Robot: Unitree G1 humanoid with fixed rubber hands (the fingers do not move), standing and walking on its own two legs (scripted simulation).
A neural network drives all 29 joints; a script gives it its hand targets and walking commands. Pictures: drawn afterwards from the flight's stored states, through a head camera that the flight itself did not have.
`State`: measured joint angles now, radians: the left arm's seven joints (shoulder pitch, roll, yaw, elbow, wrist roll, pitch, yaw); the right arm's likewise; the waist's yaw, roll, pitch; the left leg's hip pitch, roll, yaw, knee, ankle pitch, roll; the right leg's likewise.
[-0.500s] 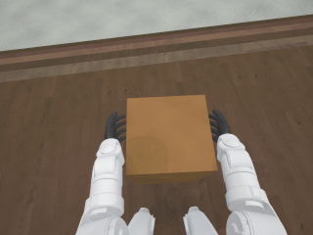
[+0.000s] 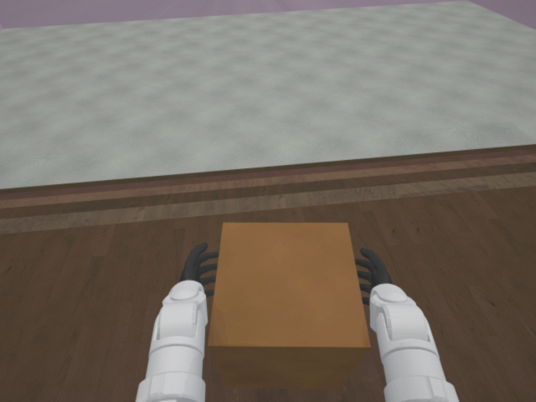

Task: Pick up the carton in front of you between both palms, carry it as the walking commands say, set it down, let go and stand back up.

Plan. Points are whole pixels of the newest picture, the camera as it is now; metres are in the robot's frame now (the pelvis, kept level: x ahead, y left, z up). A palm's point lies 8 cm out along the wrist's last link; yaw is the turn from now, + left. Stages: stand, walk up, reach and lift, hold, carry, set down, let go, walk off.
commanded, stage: reach and lift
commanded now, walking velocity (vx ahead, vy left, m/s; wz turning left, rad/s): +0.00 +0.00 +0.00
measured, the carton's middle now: (284, 310) +0.30 +0.00 -0.06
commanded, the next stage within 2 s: hold in 0.92 s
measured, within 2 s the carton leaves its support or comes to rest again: neither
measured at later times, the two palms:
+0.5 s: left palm (191, 285) +0.29 +0.15 +0.03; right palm (382, 289) +0.29 -0.15 +0.03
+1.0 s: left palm (188, 281) +0.29 +0.15 +0.05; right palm (384, 284) +0.29 -0.15 +0.04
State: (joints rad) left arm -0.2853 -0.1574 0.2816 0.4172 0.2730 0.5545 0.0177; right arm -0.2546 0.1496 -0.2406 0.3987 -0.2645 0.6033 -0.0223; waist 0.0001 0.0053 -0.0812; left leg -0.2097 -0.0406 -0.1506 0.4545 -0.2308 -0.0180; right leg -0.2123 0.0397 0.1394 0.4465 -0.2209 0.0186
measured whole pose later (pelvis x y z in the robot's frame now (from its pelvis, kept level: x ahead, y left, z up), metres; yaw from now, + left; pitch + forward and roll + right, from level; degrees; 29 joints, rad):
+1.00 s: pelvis +0.00 +0.00 +0.01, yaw +0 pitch -5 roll +0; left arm -0.27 -0.15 0.23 0.27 0.28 0.69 0.01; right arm -0.24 0.15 -0.19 0.26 -0.27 0.73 -0.01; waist 0.00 0.00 -0.01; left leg -0.07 -0.03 -0.14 0.36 -0.20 -0.02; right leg -0.07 0.03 0.13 0.35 -0.19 0.01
